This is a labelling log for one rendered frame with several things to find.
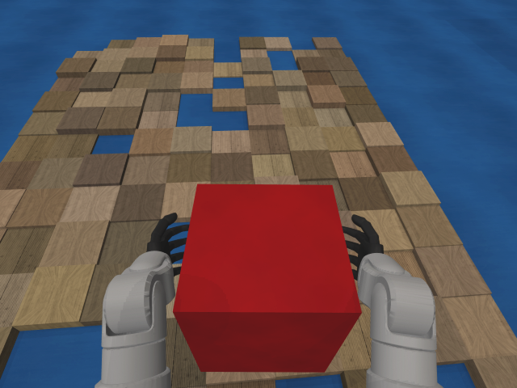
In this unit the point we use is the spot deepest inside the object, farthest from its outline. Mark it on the robot right hand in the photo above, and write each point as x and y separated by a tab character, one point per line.
369	241

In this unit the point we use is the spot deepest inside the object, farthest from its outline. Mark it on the robot left forearm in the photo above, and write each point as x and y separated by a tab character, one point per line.
134	324

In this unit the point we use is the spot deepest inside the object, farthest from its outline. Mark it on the carton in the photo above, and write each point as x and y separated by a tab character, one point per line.
266	283

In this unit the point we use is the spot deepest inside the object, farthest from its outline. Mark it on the robot right forearm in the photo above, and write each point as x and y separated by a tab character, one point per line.
402	325

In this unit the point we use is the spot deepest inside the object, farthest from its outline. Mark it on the robot left hand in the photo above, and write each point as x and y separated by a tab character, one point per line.
160	237

